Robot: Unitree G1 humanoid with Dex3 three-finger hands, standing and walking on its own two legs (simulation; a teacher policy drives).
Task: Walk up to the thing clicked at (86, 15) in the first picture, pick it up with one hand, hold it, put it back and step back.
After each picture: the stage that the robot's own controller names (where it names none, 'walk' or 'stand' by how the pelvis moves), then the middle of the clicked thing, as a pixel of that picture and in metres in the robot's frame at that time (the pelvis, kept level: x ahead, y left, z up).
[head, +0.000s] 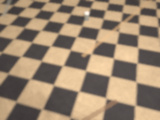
stand; (86, 16) +2.02 +0.00 -0.72
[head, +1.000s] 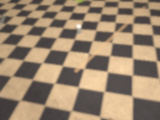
walk; (79, 29) +1.89 +0.22 -0.71
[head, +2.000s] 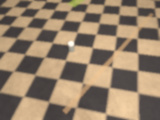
walk; (71, 46) +1.34 +0.28 -0.72
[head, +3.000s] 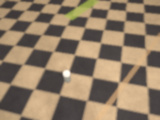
walk; (67, 76) +0.89 +0.25 -0.71
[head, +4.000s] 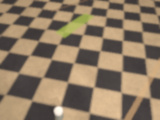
walk; (59, 113) +0.56 +0.21 -0.69
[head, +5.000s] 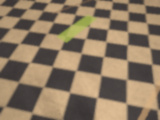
stand; out of the picture +0.43 +0.21 -0.71
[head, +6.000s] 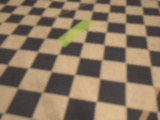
stand; out of the picture +0.41 +0.22 -0.72
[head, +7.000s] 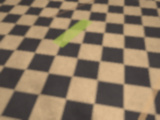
stand; out of the picture +0.38 +0.23 -0.73
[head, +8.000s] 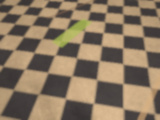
stand; out of the picture +0.39 +0.23 -0.73
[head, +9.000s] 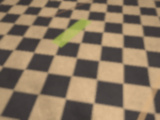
stand; out of the picture +0.38 +0.23 -0.73
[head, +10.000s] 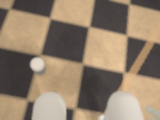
go down; (38, 66) +0.46 +0.22 -0.40
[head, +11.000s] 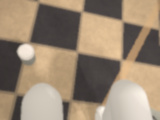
go down; (27, 55) +0.48 +0.23 -0.31
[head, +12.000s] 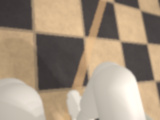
close in; out of the picture +0.47 +0.27 -0.23
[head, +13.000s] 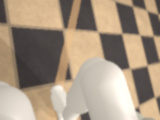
close; out of the picture +0.46 +0.29 -0.23
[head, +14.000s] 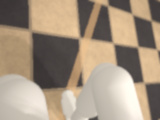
lift; out of the picture +0.43 +0.26 -0.20
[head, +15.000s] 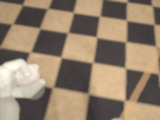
lift; (31, 83) +0.34 +0.19 -0.01
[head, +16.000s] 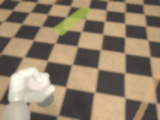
hold; (41, 90) +0.33 +0.17 +0.01
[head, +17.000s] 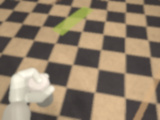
hold; (41, 91) +0.33 +0.17 +0.00
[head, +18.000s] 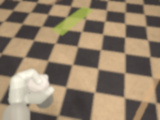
crouch; (41, 92) +0.33 +0.17 +0.00
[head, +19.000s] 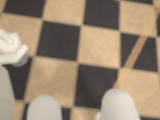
crouch; (14, 51) +0.46 +0.22 -0.09
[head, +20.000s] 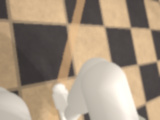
lower; out of the picture +0.46 +0.29 -0.24
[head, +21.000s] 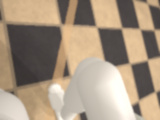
lower; out of the picture +0.46 +0.29 -0.24
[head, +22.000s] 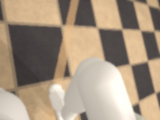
lower; out of the picture +0.46 +0.29 -0.24
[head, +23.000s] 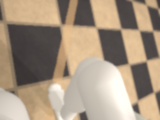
lower; out of the picture +0.46 +0.29 -0.24
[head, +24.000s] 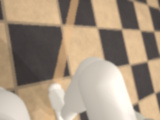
loosen; out of the picture +0.46 +0.29 -0.24
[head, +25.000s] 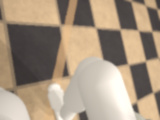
withdraw; out of the picture +0.46 +0.28 -0.24
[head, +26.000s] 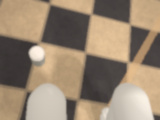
walk; (37, 56) +0.48 +0.21 -0.33
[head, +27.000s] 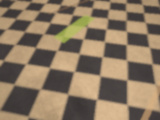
stand; out of the picture +0.40 +0.19 -0.66
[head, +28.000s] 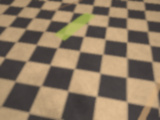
stand; out of the picture +0.41 +0.20 -0.67
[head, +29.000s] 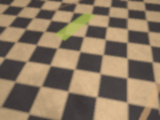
stand; out of the picture +0.40 +0.20 -0.67
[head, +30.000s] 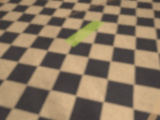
stand; out of the picture +0.42 +0.19 -0.72
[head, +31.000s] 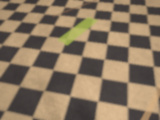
stand; out of the picture +0.39 +0.22 -0.72
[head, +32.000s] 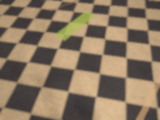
walk; out of the picture +0.39 +0.23 -0.72
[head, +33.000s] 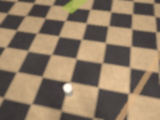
walk; (68, 90) +0.61 +0.18 -0.70
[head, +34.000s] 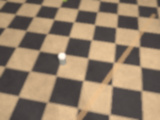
walk; (62, 59) +0.96 +0.24 -0.70
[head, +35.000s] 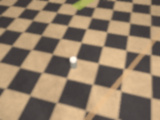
stand; (73, 62) +1.02 +0.17 -0.70
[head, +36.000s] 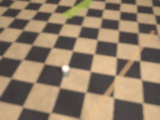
stand; (66, 71) +0.99 +0.20 -0.73
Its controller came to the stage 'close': yes
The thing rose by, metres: 0.72
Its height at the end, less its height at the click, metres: +0.00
